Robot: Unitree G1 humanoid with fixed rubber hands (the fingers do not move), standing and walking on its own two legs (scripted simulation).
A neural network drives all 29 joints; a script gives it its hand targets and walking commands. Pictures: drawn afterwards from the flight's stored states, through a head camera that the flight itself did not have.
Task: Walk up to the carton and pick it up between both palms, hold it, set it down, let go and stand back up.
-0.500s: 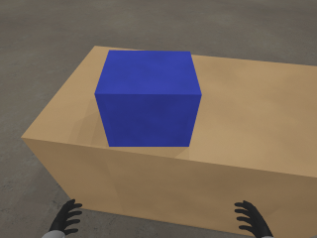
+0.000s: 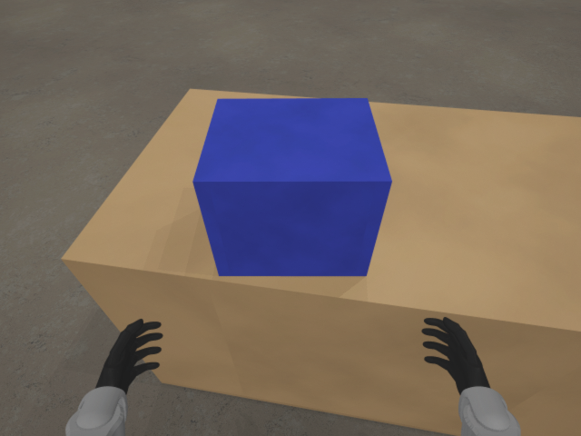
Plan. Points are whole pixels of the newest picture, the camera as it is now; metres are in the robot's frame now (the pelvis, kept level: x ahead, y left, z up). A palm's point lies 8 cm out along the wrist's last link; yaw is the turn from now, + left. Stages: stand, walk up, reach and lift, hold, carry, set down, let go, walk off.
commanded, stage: reach and lift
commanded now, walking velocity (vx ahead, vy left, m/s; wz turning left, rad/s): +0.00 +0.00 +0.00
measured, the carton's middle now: (292, 188) +0.52 +0.03 +0.04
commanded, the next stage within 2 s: none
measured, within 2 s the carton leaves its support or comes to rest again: neither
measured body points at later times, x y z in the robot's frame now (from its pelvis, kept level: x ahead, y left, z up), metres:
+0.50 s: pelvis +0.00 -0.01 +0.00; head +0.00 +0.00 +0.45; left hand +0.28 +0.26 +0.05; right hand +0.29 -0.20 +0.04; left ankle -0.02 +0.11 -0.75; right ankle -0.01 -0.13 -0.75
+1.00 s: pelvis -0.01 -0.01 +0.00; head +0.00 +0.00 +0.45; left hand +0.36 +0.26 +0.11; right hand +0.37 -0.20 +0.09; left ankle -0.02 +0.11 -0.75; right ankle -0.01 -0.13 -0.75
